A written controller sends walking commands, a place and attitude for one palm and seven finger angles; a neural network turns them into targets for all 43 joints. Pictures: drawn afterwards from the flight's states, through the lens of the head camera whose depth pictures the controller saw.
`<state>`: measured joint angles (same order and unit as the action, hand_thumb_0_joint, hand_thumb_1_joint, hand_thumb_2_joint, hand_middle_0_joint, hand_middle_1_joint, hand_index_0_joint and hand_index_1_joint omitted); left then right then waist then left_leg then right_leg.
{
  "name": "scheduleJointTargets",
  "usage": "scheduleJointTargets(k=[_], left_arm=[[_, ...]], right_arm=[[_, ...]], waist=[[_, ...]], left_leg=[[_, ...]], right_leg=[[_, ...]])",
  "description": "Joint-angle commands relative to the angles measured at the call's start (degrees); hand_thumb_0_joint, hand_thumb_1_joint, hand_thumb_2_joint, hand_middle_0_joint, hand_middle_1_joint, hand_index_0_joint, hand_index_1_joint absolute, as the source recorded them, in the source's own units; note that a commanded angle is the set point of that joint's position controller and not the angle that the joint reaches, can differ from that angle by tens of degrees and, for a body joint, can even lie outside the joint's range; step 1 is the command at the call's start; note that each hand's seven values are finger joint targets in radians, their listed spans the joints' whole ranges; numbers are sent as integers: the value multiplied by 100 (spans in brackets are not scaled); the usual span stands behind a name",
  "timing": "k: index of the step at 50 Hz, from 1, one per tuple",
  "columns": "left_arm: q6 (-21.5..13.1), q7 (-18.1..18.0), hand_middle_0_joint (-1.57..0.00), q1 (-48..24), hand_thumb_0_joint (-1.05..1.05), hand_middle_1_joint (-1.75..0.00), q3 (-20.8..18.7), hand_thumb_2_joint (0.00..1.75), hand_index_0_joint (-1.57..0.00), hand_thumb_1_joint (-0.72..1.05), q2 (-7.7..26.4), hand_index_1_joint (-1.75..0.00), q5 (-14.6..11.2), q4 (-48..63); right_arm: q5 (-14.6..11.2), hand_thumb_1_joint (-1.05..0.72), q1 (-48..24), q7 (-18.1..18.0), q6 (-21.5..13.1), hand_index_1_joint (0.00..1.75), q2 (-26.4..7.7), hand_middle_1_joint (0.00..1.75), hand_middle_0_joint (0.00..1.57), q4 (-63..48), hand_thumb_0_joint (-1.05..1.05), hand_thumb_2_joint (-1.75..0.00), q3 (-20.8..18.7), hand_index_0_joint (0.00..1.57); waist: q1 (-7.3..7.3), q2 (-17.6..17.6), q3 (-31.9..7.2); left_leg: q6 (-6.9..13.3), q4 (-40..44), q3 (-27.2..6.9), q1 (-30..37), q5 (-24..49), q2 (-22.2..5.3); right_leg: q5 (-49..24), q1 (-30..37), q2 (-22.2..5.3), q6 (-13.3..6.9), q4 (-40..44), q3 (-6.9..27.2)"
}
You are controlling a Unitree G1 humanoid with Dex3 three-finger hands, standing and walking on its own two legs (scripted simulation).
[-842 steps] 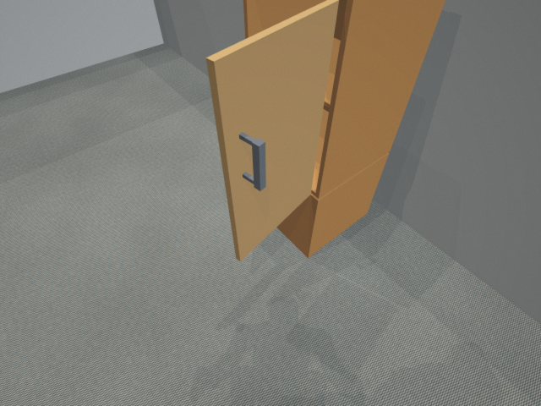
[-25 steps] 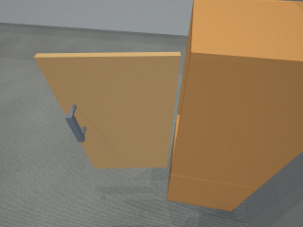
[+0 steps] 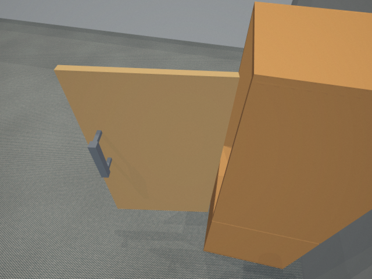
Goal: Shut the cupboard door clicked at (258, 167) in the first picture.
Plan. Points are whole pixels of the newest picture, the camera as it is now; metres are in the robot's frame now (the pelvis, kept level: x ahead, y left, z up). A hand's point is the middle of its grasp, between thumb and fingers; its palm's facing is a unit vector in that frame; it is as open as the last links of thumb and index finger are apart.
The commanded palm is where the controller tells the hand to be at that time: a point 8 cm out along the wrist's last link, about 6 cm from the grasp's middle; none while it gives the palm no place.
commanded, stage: look again from close up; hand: left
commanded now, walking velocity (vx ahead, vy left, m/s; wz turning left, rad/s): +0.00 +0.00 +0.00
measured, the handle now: (102, 154) +0.39 +0.24 +0.03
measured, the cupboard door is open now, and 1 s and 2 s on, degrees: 100 100 100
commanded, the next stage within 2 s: shuffle to correct the standing spot in 0.60 s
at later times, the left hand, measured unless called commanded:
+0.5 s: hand out of the picture -0.01 +0.19 -0.18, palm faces +0.02 -0.98 -0.19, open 7.3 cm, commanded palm none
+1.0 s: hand out of the picture -0.02 +0.21 -0.18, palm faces +0.02 -0.98 -0.22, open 7.3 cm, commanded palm none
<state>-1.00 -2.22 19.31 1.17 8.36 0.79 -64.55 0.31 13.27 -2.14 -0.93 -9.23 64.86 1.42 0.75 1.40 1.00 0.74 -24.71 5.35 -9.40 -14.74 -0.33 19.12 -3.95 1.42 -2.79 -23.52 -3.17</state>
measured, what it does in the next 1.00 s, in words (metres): stands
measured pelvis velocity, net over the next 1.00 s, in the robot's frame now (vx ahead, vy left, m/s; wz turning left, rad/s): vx -0.04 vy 0.03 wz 0.00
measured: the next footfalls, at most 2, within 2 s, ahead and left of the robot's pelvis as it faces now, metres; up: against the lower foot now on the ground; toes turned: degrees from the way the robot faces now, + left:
none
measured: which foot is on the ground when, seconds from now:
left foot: down 0.00-1.00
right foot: down 0.00-1.00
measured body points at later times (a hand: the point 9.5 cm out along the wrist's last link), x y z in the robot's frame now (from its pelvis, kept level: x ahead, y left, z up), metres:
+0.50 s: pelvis +0.00 +0.02 +0.00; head +0.01 +0.02 +0.45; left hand -0.01 +0.24 -0.16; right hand -0.01 -0.20 -0.16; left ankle -0.02 +0.11 -0.74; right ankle -0.07 -0.08 -0.74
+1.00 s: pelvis -0.04 +0.03 +0.00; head +0.00 +0.03 +0.45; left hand -0.02 +0.26 -0.16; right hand +0.00 -0.20 -0.16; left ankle -0.02 +0.11 -0.74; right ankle -0.07 -0.08 -0.74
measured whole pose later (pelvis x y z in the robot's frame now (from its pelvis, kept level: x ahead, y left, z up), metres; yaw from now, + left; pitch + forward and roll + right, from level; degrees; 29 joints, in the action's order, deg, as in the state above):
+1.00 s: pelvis -0.04 +0.03 +0.00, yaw +0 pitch -1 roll +1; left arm 0.8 -2.5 14.8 -0.8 10.0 1.1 -60.6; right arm 0.4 11.5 -2.0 -0.2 -9.2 61.8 -0.5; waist 0.3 1.3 4.6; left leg 3.5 -24.7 6.7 -12.5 -11.8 1.9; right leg 18.1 -9.1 -1.1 -0.6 -27.8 -2.2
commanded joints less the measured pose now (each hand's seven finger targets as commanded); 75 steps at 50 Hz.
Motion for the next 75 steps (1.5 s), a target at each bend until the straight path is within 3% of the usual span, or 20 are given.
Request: scheduleJointTargets(k=[1,10,35,37,39,45,48,51,53,56,60,63,64,65,66,67,68,69,71,75], left_arm=[[-68,-58,-20,447,0,-30,-105,90,-20,90,637,-30,-9,120],[-34,-45,-20,318,0,-30,-122,90,-20,90,661,-30,-10,159],[-24,-51,-20,292,0,-30,-149,90,-20,90,598,-30,-7,120],[-32,-55,-20,185,0,-30,-205,90,-20,90,809,-30,0,206],[14,-83,-20,235,0,-30,-219,90,-20,90,701,-30,0,280],[141,-80,-20,129,0,-30,-306,90,-20,90,709,-30,9,533],[122,-63,-20,215,0,-30,-250,90,-20,90,606,-30,33,522],[6,7,-20,-105,0,-30,-250,90,-20,90,900,-30,46,503],[31,25,-20,-15,0,-30,-172,90,-20,90,630,-30,44,384],[78,45,-20,90,0,-30,-193,90,-20,90,702,-30,63,369],[52,60,-20,220,0,-30,-227,90,-20,90,726,-30,34,368],[41,55,-20,224,0,-30,-207,90,-20,90,640,-30,31,344],[29,48,-20,263,0,-30,-194,90,-20,90,580,-30,29,319],[-198,-179,-20,776,0,-30,-98,90,-20,90,598,-30,100,51],[-216,-143,-20,419,0,-30,-102,90,-20,90,785,-30,21,304],[-238,-111,-20,110,0,-30,-81,90,-20,90,684,-30,2,382],[-293,-98,-20,226,0,-30,-122,90,-20,90,657,-30,15,387],[-288,-96,-20,353,0,-30,-114,90,-20,90,650,-30,-23,320],[-223,-113,-20,458,0,-30,-80,90,-20,90,458,-30,-45,203],[-113,-129,-20,464,0,-30,-66,90,-20,90,273,-30,-41,161]], right_arm=[[26,-90,322,-32,-74,30,-491,30,20,-116,0,-90,-77,20],[35,-90,364,-26,-77,30,-497,30,20,-77,0,-90,-73,20],[27,-90,525,-37,-107,30,-446,30,20,38,0,-90,-101,20],[7,-90,400,-50,-129,30,-641,30,20,-66,0,-90,-168,20],[7,-90,422,-59,-107,30,-528,30,20,-140,0,-90,-190,20],[30,-90,328,-65,26,30,-672,30,20,-426,0,-90,-337,20],[30,-90,180,-16,-6,30,-590,30,20,-488,0,-90,-302,20],[43,-90,-4,51,-29,30,-839,30,20,-439,0,-90,-329,20],[68,-90,161,84,28,30,-500,30,20,-280,0,-90,-239,20],[112,-90,314,118,87,30,-488,30,20,-225,0,-90,-212,20],[108,-90,464,111,43,30,-397,30,20,-247,0,-90,-170,20],[80,-90,593,89,16,30,-347,30,20,-171,0,-90,-148,20],[67,-90,648,77,-15,30,-339,30,20,-150,0,-90,-135,20],[30,-90,-18,106,-75,30,-602,30,20,-526,0,-90,-110,20],[27,-90,377,146,-28,30,-297,30,20,-646,0,-90,-114,20],[66,-90,619,157,-14,30,-333,30,20,-553,0,-90,-119,20],[84,-90,822,159,-104,30,-237,30,20,-489,0,-90,-97,20],[67,-90,961,116,-150,30,-305,30,20,-471,0,-90,-82,20],[40,-90,1002,26,-177,30,-415,30,20,-465,0,-90,-79,20],[43,-90,914,-14,-157,30,-401,30,20,-442,0,-90,-64,20]], waist=[[-28,-68,171],[-5,-76,316],[-29,-68,191],[-23,-151,206],[-18,-174,169],[-37,-385,-111],[44,-164,-154],[-71,119,155],[-88,134,368],[-71,108,687],[-54,109,728],[-74,-137,900],[-65,-316,842],[184,-278,758],[-214,-83,434],[-333,-345,364],[-276,-1059,-117],[-244,-1166,-525],[-169,-732,-544],[-96,-124,173]], left_leg=[[152,243,-528,212,1521,-581],[188,401,-619,158,1431,-592],[228,453,-710,285,1751,-590],[244,445,-756,337,2294,-627],[237,354,-730,372,2749,-659],[361,221,-852,540,3260,-919],[416,452,-934,96,1765,-880],[240,714,-884,-31,-44,-630],[171,816,-841,-118,-697,-554],[145,678,-746,-422,-1250,-413],[139,296,-580,-499,-755,-291],[164,457,-703,-414,-492,-401],[195,551,-822,-368,-293,-470],[79,-737,-719,-699,965,-532],[72,-657,-646,-598,-209,-410],[82,-611,-672,-543,-110,-381],[116,-502,-715,-285,1016,-412],[206,-492,-836,-58,1785,-511],[353,-471,-981,15,2608,-674],[353,-269,-1002,-280,2374,-616]], right_leg=[[-2447,-385,-816,68,306,635],[-1885,-433,-806,51,351,603],[-1724,-392,-832,70,328,512],[-2065,-451,-854,60,265,556],[-2305,-510,-877,75,103,572],[-1670,-874,-726,142,-399,484],[-886,-655,-675,141,-91,575],[-132,-909,-786,19,517,781],[623,-1086,-751,55,728,758],[1481,-1346,-773,-11,784,882],[1298,-1305,-900,-163,744,1028],[771,-1423,-780,-121,503,808],[350,-1334,-736,-80,330,708],[-1914,-1208,-903,75,521,925],[-616,-1212,-1151,-144,602,1086],[-84,-1273,-989,-250,450,1003],[-1622,-804,-925,-287,-11,756],[-1882,-487,-794,-267,-369,632],[-1540,-406,-618,-151,-521,416],[-1227,-604,-604,-75,-371,417]])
